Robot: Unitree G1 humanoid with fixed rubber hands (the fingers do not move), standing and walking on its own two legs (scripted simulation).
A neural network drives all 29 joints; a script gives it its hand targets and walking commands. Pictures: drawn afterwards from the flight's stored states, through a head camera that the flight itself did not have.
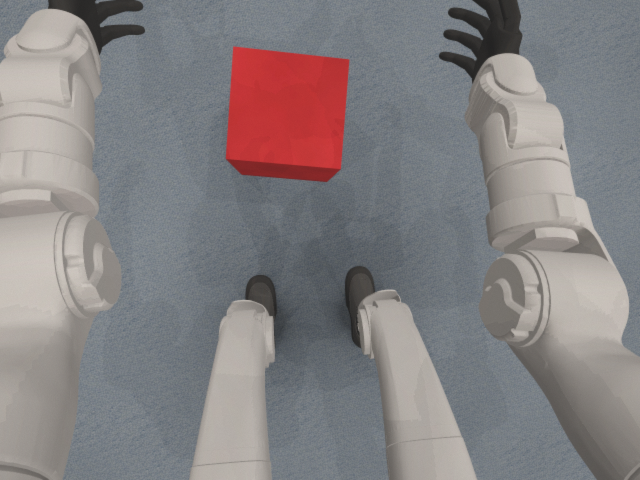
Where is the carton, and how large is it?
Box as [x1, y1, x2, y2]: [226, 46, 348, 181]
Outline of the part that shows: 233,46 226,159 241,174 321,181 328,180 340,168 348,59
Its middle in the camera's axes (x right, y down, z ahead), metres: -0.06 -0.24 +0.83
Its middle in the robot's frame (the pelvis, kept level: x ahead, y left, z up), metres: +0.56 +0.01 -0.54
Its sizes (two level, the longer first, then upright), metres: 0.210 0.200 0.250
